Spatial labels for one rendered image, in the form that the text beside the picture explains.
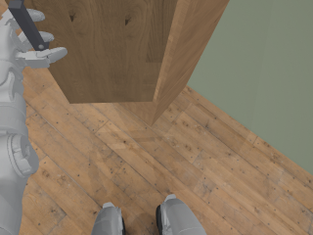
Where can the cupboard door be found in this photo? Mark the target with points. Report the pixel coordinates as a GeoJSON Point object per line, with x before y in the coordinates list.
{"type": "Point", "coordinates": [115, 48]}

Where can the robot right shin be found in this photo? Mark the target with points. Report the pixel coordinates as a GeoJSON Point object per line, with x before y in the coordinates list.
{"type": "Point", "coordinates": [167, 230]}

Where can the left robot upper arm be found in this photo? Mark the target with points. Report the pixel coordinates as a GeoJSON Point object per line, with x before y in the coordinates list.
{"type": "Point", "coordinates": [18, 161]}

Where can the handle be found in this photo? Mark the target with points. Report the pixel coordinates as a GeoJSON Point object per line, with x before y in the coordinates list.
{"type": "Point", "coordinates": [24, 20]}

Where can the robot left forearm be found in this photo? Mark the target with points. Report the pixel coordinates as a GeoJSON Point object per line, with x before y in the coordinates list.
{"type": "Point", "coordinates": [12, 103]}

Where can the left robot hand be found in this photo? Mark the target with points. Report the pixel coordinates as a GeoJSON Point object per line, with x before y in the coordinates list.
{"type": "Point", "coordinates": [11, 44]}

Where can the robot left thigh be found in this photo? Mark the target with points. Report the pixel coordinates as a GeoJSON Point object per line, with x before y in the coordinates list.
{"type": "Point", "coordinates": [108, 222]}

